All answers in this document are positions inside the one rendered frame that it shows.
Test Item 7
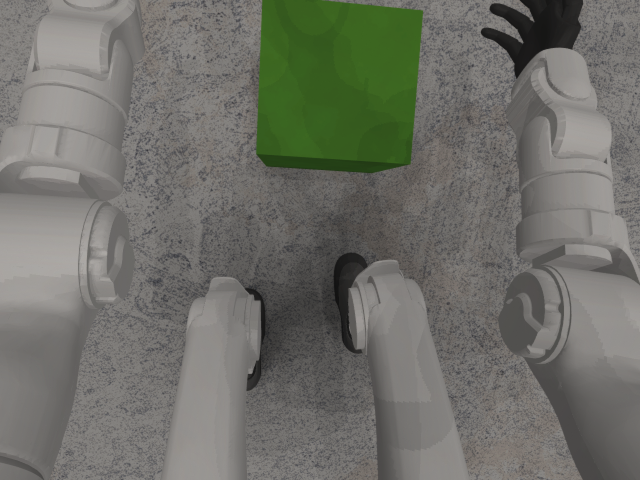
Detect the right robot forearm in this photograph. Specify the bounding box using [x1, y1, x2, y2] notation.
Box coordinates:
[506, 48, 640, 285]

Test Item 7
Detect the robot left upper arm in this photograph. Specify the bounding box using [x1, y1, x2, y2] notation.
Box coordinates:
[0, 193, 135, 480]

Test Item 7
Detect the carton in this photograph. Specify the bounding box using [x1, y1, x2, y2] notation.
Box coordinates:
[256, 0, 423, 173]

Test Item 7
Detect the robot right hand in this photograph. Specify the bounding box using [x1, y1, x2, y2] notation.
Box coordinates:
[481, 0, 583, 79]

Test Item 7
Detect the left robot shin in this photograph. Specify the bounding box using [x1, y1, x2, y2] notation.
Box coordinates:
[186, 277, 256, 374]

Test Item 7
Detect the robot right upper arm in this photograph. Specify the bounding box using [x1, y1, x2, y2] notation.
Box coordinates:
[498, 265, 640, 480]

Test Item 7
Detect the left robot forearm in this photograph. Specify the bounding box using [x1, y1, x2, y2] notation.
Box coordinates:
[0, 0, 145, 201]

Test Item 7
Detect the right robot foot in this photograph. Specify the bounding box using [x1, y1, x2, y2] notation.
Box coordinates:
[334, 253, 368, 354]

